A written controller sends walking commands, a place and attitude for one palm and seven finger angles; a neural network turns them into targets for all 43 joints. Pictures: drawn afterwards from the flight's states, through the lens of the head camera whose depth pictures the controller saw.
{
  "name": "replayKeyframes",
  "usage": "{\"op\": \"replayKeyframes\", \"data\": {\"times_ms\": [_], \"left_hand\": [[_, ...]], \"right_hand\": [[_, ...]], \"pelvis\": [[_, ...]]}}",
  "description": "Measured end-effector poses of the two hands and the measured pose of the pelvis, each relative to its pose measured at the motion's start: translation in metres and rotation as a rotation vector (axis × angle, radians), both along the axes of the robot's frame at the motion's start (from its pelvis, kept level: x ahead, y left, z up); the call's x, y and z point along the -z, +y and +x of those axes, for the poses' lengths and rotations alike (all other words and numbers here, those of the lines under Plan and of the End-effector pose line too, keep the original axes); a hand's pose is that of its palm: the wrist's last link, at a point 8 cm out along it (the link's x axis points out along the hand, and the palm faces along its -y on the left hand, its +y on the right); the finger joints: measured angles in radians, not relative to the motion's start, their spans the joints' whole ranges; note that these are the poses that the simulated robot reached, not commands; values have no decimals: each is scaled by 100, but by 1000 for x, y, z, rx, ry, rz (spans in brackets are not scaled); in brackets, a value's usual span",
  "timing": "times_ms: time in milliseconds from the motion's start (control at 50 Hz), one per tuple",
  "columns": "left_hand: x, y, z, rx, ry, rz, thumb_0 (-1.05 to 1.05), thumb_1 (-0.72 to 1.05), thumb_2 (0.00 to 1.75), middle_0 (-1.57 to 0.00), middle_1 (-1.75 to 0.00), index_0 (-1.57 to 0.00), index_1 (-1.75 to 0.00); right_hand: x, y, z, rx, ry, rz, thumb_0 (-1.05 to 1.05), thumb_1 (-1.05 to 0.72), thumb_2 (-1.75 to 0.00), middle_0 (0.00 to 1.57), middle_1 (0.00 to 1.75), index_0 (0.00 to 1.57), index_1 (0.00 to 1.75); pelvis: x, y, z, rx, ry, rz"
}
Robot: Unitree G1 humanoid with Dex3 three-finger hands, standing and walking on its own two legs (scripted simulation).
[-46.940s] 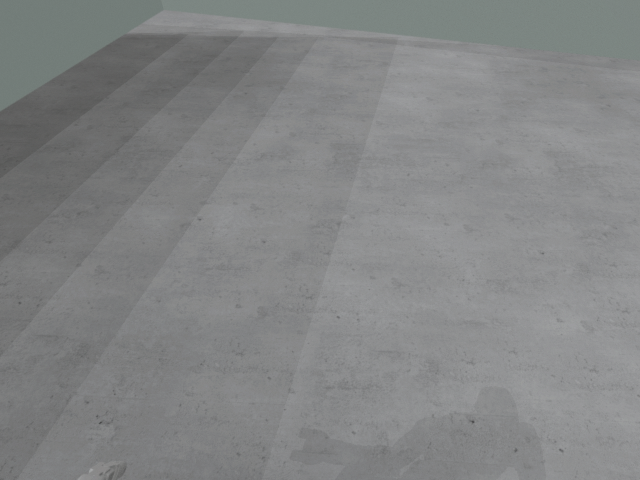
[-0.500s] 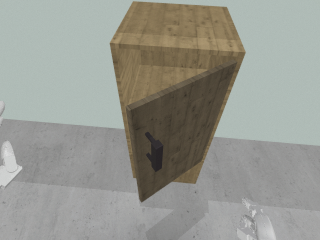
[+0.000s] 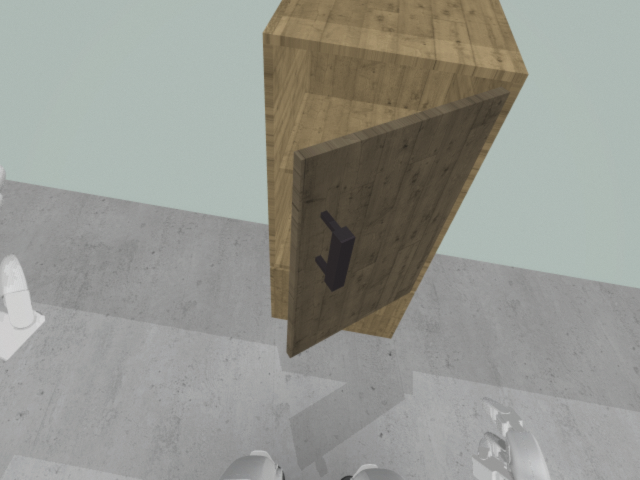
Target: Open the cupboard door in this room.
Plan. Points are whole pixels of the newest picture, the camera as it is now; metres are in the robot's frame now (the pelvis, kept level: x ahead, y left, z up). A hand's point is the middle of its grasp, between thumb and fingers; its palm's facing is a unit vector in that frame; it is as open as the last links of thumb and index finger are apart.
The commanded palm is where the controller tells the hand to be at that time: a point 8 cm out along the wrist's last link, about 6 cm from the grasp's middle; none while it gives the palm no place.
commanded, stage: step back with the hand held close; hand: left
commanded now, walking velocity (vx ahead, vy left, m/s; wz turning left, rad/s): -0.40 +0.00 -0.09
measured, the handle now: (330, 251) +0.43 +0.00 +0.01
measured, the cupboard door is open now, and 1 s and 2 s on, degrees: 40 40 40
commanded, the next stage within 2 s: stop stepping back and stand still in 0.28 s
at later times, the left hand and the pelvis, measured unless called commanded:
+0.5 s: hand (7, 417) +0.14 +0.22 +0.19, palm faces +0.24 -0.87 -0.42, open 7.5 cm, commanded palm +0.07 +0.28 +0.20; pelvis -0.11 +0.00 +0.01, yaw -9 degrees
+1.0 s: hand out of the picture +0.05 +0.26 +0.18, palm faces +0.35 -0.86 -0.38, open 7.5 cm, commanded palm -0.02 +0.30 +0.20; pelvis -0.20 +0.03 +0.01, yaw -8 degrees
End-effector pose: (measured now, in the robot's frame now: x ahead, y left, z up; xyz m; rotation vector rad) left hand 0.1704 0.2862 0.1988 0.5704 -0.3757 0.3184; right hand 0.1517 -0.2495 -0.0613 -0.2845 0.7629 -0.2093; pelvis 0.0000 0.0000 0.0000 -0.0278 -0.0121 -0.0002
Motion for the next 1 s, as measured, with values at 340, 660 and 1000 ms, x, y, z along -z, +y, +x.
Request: {"op": "replayKeyframes", "data": {"times_ms": [340,660,1000], "left_hand": [[-6,-12,-63,58,-54,-58,2,89,90,-20,-30,-20,-30],[-17,-16,-116,159,78,11,2,88,90,-21,-30,-21,-30],[2,16,-157,52,6,-104,2,88,90,-21,-30,-21,-30]], "right_hand": [[-9,29,-60,-78,-94,70,1,-90,-90,20,30,21,30],[-28,-9,-226,174,-33,-5,1,-90,-90,20,30,20,30],[-7,22,-264,182,-70,21,1,-90,-90,20,30,20,30]], "pelvis": [[-4,-9,-89,127,80,-13],[-25,0,-154,145,10,-15],[-13,27,-197,139,-25,29]]}}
